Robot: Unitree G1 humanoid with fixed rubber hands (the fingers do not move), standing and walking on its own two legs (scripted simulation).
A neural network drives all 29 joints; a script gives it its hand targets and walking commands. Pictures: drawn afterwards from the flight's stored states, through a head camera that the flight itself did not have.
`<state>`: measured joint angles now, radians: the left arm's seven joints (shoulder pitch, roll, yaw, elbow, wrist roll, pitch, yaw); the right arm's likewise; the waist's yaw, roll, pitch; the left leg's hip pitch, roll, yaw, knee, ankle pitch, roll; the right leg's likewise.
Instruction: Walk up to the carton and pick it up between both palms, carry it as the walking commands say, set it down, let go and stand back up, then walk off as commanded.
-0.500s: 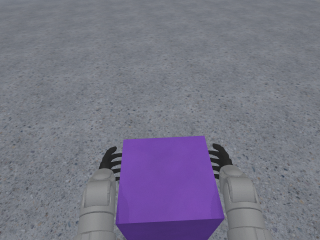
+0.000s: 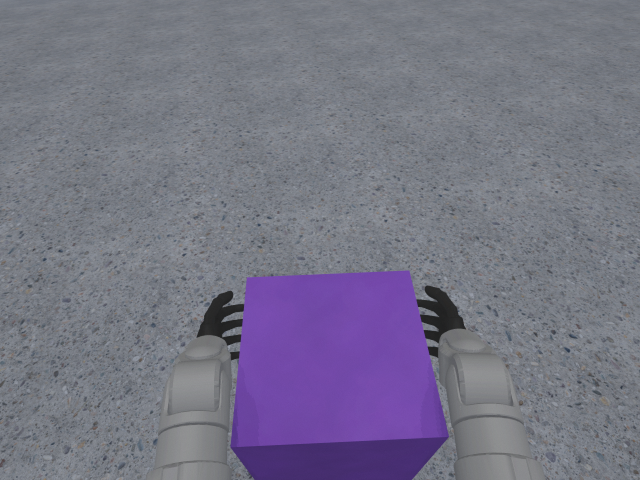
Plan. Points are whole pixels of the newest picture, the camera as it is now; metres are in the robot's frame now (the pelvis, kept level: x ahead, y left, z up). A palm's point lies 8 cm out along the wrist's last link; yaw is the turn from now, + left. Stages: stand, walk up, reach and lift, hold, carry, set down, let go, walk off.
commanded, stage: hold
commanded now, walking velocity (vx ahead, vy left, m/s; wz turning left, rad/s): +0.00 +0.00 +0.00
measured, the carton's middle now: (332, 384) +0.27 +0.00 -0.04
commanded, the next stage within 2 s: carry in 0.72 s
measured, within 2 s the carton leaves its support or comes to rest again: neither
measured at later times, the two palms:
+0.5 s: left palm (212, 350) +0.28 +0.15 +0.05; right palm (451, 344) +0.28 -0.15 +0.04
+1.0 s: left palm (207, 383) +0.24 +0.15 +0.04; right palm (462, 379) +0.23 -0.16 +0.04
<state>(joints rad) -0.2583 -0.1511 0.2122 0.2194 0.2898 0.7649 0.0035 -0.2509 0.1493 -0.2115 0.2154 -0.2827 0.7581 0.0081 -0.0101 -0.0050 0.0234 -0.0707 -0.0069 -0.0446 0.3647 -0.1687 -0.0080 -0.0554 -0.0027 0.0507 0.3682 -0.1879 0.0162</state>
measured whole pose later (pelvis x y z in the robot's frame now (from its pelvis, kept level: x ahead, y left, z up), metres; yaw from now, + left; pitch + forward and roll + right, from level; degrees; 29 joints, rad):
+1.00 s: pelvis -0.05 +0.00 -0.03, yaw -1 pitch +2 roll +0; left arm -0.21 -0.14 0.14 -0.16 0.13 0.95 0.07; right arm -0.19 0.14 -0.15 -0.18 -0.14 0.96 -0.05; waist 0.00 0.00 -0.03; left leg -0.50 -0.01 -0.03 0.71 -0.24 -0.01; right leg -0.50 0.01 0.07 0.73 -0.26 0.02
